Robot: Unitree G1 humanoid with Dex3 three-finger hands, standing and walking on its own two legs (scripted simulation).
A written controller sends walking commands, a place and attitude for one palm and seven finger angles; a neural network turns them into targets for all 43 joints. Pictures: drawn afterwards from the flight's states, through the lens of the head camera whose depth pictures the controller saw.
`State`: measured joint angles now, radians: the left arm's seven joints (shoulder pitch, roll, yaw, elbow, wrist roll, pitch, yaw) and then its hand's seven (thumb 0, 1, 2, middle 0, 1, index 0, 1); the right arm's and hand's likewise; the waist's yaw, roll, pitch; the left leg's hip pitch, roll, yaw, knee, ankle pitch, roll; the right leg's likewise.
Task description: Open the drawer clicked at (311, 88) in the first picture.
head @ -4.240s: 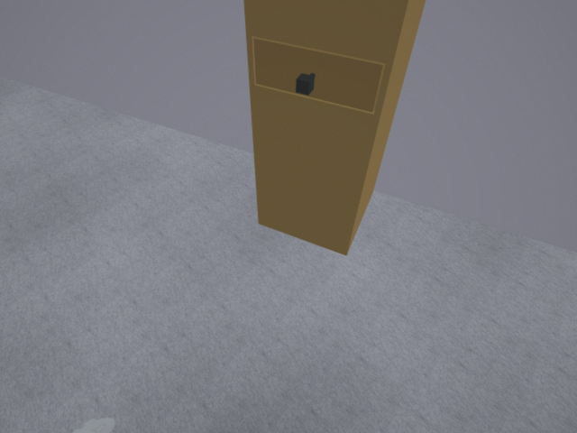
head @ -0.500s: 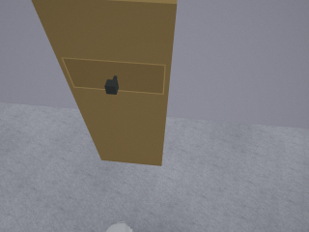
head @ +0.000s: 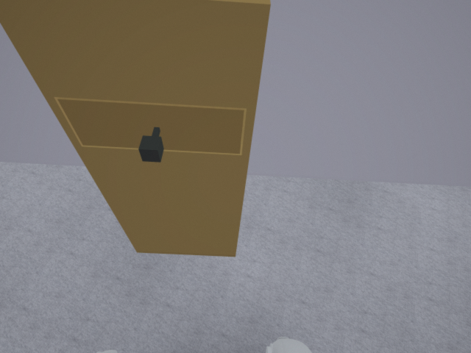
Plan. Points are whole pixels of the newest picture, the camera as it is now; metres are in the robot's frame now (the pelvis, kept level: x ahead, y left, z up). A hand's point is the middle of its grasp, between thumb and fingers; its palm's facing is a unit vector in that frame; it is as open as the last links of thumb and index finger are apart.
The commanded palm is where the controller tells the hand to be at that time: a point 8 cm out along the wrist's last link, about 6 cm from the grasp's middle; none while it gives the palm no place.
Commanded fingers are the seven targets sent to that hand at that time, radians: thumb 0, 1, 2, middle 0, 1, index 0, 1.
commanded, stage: come to a stop and stand still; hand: left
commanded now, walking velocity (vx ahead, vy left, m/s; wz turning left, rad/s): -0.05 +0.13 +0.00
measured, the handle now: (153, 142) +0.52 +0.21 +0.00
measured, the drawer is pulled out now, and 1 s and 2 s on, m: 0.00 0.00 0.00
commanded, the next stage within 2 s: look again from close up in 1.26 s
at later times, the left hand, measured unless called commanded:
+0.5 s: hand out of the picture +0.00 +0.18 -0.17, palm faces +0.10 -0.97 -0.23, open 7.3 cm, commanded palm none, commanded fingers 0.00 0.90 0.90 -0.20 -0.30 -0.20 -0.30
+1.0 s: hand out of the picture -0.02 +0.15 -0.17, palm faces +0.06 -0.98 -0.19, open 7.3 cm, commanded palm none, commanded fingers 0.00 0.90 0.90 -0.20 -0.30 -0.20 -0.30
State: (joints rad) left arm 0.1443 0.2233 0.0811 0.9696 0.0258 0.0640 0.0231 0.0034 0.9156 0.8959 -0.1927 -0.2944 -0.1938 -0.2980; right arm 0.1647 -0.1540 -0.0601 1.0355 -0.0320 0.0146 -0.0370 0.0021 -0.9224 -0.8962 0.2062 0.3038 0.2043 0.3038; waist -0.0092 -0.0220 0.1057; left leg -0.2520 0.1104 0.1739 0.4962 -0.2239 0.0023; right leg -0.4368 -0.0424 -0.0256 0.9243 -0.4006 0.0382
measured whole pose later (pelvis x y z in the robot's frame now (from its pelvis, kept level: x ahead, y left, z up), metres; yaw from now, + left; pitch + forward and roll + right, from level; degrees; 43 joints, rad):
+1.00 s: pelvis -0.01 -0.02 +0.00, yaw +1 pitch -1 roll +0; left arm 0.26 0.13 0.01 1.16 0.01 0.00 0.04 0.02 0.94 0.90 -0.20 -0.30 -0.20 -0.30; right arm 0.28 -0.12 -0.01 1.17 -0.01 -0.01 -0.04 0.01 -0.92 -0.90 0.20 0.30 0.20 0.30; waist 0.00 0.01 0.03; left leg -0.09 0.05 0.03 0.40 -0.30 -0.03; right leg -0.16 0.00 -0.07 0.43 -0.25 -0.02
